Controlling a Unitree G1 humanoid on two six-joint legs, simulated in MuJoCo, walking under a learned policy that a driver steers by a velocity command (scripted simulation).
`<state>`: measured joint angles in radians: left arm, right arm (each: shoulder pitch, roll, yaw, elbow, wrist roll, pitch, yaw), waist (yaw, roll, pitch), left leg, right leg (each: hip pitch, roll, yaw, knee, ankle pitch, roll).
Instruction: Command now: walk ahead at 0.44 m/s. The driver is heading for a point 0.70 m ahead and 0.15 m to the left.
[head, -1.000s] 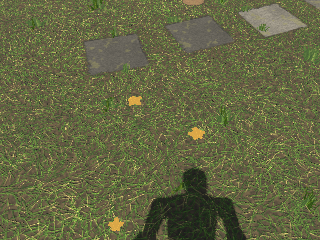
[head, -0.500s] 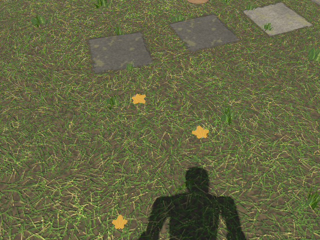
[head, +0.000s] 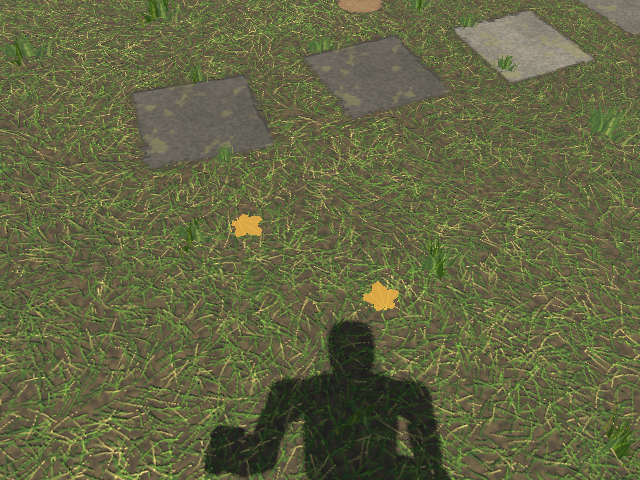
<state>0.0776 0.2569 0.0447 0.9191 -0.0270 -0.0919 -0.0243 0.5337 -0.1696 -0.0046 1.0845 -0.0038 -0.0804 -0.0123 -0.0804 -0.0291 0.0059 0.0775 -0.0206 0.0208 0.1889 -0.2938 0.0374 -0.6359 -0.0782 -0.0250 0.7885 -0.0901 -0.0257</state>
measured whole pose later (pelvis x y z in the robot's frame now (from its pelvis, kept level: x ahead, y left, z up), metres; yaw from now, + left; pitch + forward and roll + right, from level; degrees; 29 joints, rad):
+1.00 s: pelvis +0.56 +0.06 +0.00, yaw +21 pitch +2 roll +0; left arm 0.07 0.29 0.05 0.81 0.01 -0.10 0.01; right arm 0.27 -0.25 -0.07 0.78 0.00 -0.06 0.00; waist -0.03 -0.03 0.05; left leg -0.19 -0.11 -0.04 0.33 -0.17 0.10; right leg -0.66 -0.10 0.06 0.81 -0.11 0.04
